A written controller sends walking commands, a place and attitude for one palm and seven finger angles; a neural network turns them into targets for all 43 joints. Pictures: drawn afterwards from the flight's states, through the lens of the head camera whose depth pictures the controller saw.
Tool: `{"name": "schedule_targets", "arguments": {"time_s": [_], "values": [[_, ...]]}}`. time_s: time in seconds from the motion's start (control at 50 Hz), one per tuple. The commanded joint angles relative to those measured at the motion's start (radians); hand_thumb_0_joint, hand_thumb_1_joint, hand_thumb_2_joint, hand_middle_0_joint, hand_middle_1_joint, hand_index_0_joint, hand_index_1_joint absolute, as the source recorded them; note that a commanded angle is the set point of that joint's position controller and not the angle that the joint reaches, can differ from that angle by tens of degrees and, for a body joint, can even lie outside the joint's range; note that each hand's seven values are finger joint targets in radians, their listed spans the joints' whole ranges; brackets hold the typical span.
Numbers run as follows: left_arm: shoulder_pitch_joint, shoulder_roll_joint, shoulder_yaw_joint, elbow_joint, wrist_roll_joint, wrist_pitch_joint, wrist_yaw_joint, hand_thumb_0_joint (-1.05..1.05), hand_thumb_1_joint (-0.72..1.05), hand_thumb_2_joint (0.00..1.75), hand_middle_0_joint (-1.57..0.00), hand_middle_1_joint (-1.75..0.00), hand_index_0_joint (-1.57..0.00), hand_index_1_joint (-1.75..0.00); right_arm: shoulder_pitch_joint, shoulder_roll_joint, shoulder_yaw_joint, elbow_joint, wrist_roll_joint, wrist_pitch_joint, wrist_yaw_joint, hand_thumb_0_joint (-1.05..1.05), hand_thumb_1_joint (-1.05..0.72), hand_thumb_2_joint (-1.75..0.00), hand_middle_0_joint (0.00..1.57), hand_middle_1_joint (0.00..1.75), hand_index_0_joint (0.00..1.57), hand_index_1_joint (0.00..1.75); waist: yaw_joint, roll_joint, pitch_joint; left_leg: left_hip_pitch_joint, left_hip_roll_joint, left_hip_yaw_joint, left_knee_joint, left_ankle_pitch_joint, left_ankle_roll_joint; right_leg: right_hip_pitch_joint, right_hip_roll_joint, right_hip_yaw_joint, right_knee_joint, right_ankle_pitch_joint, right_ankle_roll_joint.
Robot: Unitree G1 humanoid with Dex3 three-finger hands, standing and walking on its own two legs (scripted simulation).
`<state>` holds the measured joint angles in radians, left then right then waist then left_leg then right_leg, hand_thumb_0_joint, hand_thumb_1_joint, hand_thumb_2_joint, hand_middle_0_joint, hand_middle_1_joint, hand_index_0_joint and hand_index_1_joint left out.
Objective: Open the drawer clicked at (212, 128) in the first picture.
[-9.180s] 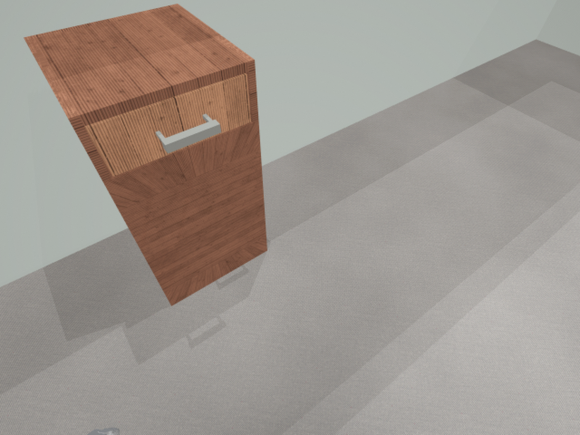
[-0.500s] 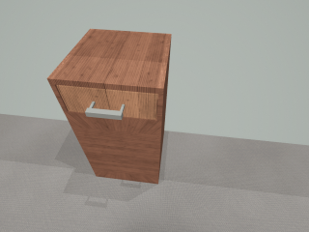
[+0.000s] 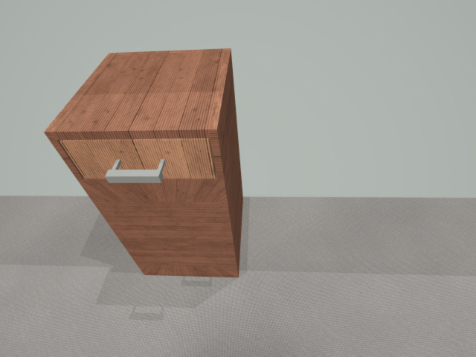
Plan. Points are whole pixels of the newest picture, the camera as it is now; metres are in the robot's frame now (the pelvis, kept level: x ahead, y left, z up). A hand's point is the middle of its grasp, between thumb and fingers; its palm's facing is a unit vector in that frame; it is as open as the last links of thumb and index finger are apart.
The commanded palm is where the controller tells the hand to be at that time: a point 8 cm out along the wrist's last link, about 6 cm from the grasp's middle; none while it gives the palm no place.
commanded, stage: come to a stop and stand still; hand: left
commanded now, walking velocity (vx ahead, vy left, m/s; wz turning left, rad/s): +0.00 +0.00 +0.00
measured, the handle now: (137, 169) +0.56 +0.31 -0.04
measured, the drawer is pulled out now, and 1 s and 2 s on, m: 0.00 0.00 0.00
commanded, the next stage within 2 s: look again from close up in 0.36 s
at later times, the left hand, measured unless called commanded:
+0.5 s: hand out of the picture -0.02 +0.14 -0.17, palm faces +0.07 -0.98 -0.20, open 7.3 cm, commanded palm none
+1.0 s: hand out of the picture -0.04 +0.20 -0.17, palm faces +0.02 -0.98 -0.18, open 7.4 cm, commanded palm none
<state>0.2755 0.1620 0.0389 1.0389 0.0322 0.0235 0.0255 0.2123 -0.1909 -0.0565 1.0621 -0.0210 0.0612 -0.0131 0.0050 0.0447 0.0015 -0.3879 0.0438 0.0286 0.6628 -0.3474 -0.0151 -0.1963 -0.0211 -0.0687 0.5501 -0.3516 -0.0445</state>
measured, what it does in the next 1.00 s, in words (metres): steps on the spot: left foot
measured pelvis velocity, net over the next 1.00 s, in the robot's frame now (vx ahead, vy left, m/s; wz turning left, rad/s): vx -0.03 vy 0.04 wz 0.00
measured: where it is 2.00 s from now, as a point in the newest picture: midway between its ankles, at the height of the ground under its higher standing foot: outside the picture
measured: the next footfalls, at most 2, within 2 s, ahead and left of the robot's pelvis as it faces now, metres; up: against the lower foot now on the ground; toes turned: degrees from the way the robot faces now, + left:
left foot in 0.20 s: +0.00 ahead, +0.12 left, +0.00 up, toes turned +3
right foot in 1.98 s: +0.12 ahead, -0.06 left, +0.00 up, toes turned +0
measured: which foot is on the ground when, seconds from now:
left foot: up 0.00-0.18, down 0.20-1.00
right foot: down 0.00-1.00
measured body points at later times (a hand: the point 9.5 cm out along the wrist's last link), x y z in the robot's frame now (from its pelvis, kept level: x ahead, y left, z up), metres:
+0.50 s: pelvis -0.01 -0.02 +0.01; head +0.00 -0.03 +0.46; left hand -0.02 +0.20 -0.15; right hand -0.01 -0.23 -0.16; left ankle -0.05 +0.12 -0.73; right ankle -0.03 -0.08 -0.74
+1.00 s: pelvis -0.03 +0.04 +0.00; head -0.02 +0.04 +0.45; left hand -0.04 +0.26 -0.16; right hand -0.05 -0.17 -0.16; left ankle -0.04 +0.11 -0.74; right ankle -0.03 -0.08 -0.74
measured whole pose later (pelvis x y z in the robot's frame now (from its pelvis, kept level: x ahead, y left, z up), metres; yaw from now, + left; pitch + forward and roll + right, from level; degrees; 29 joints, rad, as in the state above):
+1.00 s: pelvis -0.03 +0.04 +0.00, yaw +0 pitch +0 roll +0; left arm 0.31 0.14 0.00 1.10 0.02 -0.01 0.03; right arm 0.35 -0.12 0.03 1.10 -0.02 -0.03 -0.03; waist 0.01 -0.01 0.01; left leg -0.18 -0.04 0.08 0.45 -0.27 0.06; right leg -0.22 -0.04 -0.06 0.49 -0.26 0.01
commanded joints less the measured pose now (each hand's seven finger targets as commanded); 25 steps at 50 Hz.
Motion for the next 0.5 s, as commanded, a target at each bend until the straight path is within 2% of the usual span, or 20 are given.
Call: {"name": "schedule_targets", "arguments": {"time_s": [0.0, 0.02, 0.06, 0.1, 0.12, 0.14, 0.16, 0.18, 0.2, 0.22, 0.26, 0.38, 0.42, 0.44, 0.46, 0.48], "values": [[-0.033, 0.111, 0.008, -0.041, -0.012, -0.029, 0.009, 0.0, 0.9, 0.9, -0.2, -0.3, -0.2, -0.3, 0.025, -0.016, -0.001, -0.029, 0.006, -0.023, 0.0, 0.0, -0.9, -0.9, 0.2, 0.3, 0.2, 0.3, -0.029, -0.184, 0.12, 0.006, 0.009, -0.04, 0.15, -0.014, 0.013, -0.142, -0.205, 0.199, -0.326, 0.156, -0.078], [-0.023, 0.111, 0.006, -0.037, -0.013, -0.034, 0.007, 0.0, 0.9, 0.9, -0.2, -0.3, -0.2, -0.3, 0.042, -0.01, 0.004, -0.018, 0.007, -0.029, -0.002, 0.0, -0.9, -0.9, 0.2, 0.3, 0.2, 0.3, -0.026, -0.169, 0.108, 0.005, 0.004, -0.033, 0.138, -0.013, 0.01, -0.093, -0.19, 0.17, -0.298, 0.25, -0.075], [0.026, 0.106, 0.006, -0.017, -0.014, -0.041, 0.008, 0.0, 0.9, 0.9, -0.2, -0.3, -0.2, -0.3, 0.036, -0.01, 0.009, -0.011, 0.009, -0.037, -0.01, 0.0, -0.9, -0.9, 0.2, 0.3, 0.2, 0.3, -0.002, -0.145, 0.063, 0.015, 0.003, -0.024, 0.075, -0.038, 0.0, 0.01, -0.195, 0.166, -0.254, 0.435, -0.089], [0.053, 0.109, 0.008, 0.005, -0.017, -0.044, 0.011, 0.0, 0.9, 0.9, -0.2, -0.3, -0.2, -0.3, 0.047, -0.007, 0.016, -0.001, 0.012, -0.044, -0.018, 0.0, -0.9, -0.9, 0.2, 0.3, 0.2, 0.3, 0.01, -0.151, 0.015, 0.041, 0.008, -0.017, -0.039, -0.034, -0.006, 0.107, -0.201, 0.167, -0.208, 0.575, -0.098], [0.059, 0.109, 0.007, 0.017, -0.02, -0.044, 0.013, 0.0, 0.9, 0.9, -0.2, -0.3, -0.2, -0.3, 0.055, -0.005, 0.021, 0.008, 0.011, -0.047, -0.023, 0.0, -0.9, -0.9, 0.2, 0.3, 0.2, 0.3, 0.01, -0.135, 0.008, 0.076, 0.009, -0.017, -0.104, -0.011, -0.008, 0.115, -0.198, 0.174, -0.19, 0.611, -0.093], [0.052, 0.11, 0.006, 0.024, -0.024, -0.045, 0.015, 0.0, 0.9, 0.9, -0.2, -0.3, -0.2, -0.3, 0.086, -0.002, 0.026, 0.023, 0.012, -0.053, -0.028, 0.0, -0.9, -0.9, 0.2, 0.3, 0.2, 0.3, -0.002, -0.122, -0.019, 0.124, 0.011, -0.024, -0.196, 0.055, -0.006, 0.137, -0.19, 0.17, -0.161, 0.644, -0.079], [0.047, 0.103, 0.003, 0.031, -0.031, -0.045, 0.015, 0.0, 0.9, 0.9, -0.2, -0.3, -0.2, -0.3, 0.11, -0.007, 0.03, 0.042, 0.012, -0.06, -0.031, 0.0, -0.9, -0.9, 0.2, 0.3, 0.2, 0.3, -0.005, -0.096, -0.041, 0.198, 0.022, -0.04, -0.268, 0.208, 0.004, 0.122, -0.17, 0.154, -0.144, 0.635, -0.048], [0.054, 0.085, -0.001, 0.036, -0.037, -0.046, 0.014, 0.0, 0.9, 0.9, -0.2, -0.3, -0.2, -0.3, 0.126, -0.02, 0.035, 0.055, 0.01, -0.071, -0.036, 0.0, -0.9, -0.9, 0.2, 0.3, 0.2, 0.3, -0.002, -0.055, -0.062, 0.257, 0.057, -0.073, -0.28, 0.398, 0.017, 0.11, -0.126, 0.128, -0.13, 0.615, -0.016], [0.055, 0.071, -0.003, 0.037, -0.038, -0.042, 0.014, 0.0, 0.9, 0.9, -0.2, -0.3, -0.2, -0.3, 0.125, -0.032, 0.034, 0.063, 0.01, -0.073, -0.04, 0.0, -0.9, -0.9, 0.2, 0.3, 0.2, 0.3, 0.009, -0.041, -0.059, 0.28, 0.078, -0.079, -0.252, 0.461, 0.025, 0.091, -0.103, 0.115, -0.146, 0.542, 0.005], [0.058, 0.062, -0.004, 0.037, -0.034, -0.041, 0.016, 0.0, 0.9, 0.9, -0.2, -0.3, -0.2, -0.3, 0.119, -0.036, 0.034, 0.065, 0.01, -0.071, -0.042, 0.0, -0.9, -0.9, 0.2, 0.3, 0.2, 0.3, 0.01, -0.047, -0.041, 0.286, 0.084, -0.065, -0.244, 0.428, 0.024, 0.061, -0.099, 0.127, -0.176, 0.496, 0.013], [0.044, 0.082, -0.004, 0.06, -0.036, -0.039, 0.013, 0.0, 0.9, 0.9, -0.2, -0.3, -0.2, -0.3, 0.116, -0.021, 0.042, 0.08, 0.009, -0.069, -0.047, 0.0, -0.9, -0.9, 0.2, 0.3, 0.2, 0.3, 0.007, 0.026, -0.023, 0.277, 0.074, -0.055, -0.245, 0.425, 0.022, 0.085, -0.105, 0.112, -0.177, 0.524, 0.022], [0.05, 0.074, -0.012, 0.081, -0.032, -0.036, 0.012, 0.0, 0.9, 0.9, -0.2, -0.3, -0.2, -0.3, 0.122, -0.01, 0.048, 0.083, 0.01, -0.06, -0.045, 0.0, -0.9, -0.9, 0.2, 0.3, 0.2, 0.3, 0.001, -0.036, 0.056, 0.23, 0.061, -0.05, -0.299, 0.248, 0.017, 0.074, -0.096, 0.127, -0.243, 0.362, 0.02], [0.059, 0.065, -0.015, 0.085, -0.031, -0.035, 0.011, 0.0, 0.9, 0.9, -0.2, -0.3, -0.2, -0.3, 0.124, -0.008, 0.048, 0.082, 0.008, -0.058, -0.043, 0.0, -0.9, -0.9, 0.2, 0.3, 0.2, 0.3, -0.001, -0.053, 0.092, 0.228, 0.056, -0.05, -0.306, 0.209, 0.019, 0.037, -0.092, 0.135, -0.267, 0.266, 0.018], [0.173, 0.112, -0.004, 0.105, -0.011, -0.075, 0.058, 0.0, 0.9, 0.9, -0.2, -0.3, -0.2, -0.3, 0.03, -0.054, 0.032, 0.018, 0.021, -0.081, -0.027, 0.0, -0.9, -0.9, 0.2, 0.3, 0.2, 0.3, 0.047, -0.169, 0.119, 0.074, 0.02, 0.047, -0.026, 0.051, -0.012, 0.076, -0.166, 0.224, -0.228, 0.986, 0.152], [0.168, 0.133, 0.001, 0.063, -0.008, -0.086, 0.057, 0.0, 0.9, 0.9, -0.2, -0.3, -0.2, -0.3, 0.104, -0.001, 0.036, -0.027, 0.018, -0.068, -0.027, 0.0, -0.9, -0.9, 0.2, 0.3, 0.2, 0.3, -0.011, -0.151, 0.037, 0.047, 0.007, -0.039, 0.057, -0.056, 0.022, 0.144, -0.238, 0.247, -0.186, 1.098, 0.131], [0.135, 0.109, -0.009, 0.046, -0.01, -0.087, 0.051, 0.0, 0.9, 0.9, -0.2, -0.3, -0.2, -0.3, 0.105, -0.004, 0.033, -0.025, 0.016, -0.066, -0.025, 0.0, -0.9, -0.9, 0.2, 0.3, 0.2, 0.3, -0.021, -0.048, 0.023, 0.055, 0.014, -0.041, 0.08, -0.045, 0.031, 0.128, -0.227, 0.2, -0.178, 1.046, 0.062]]}}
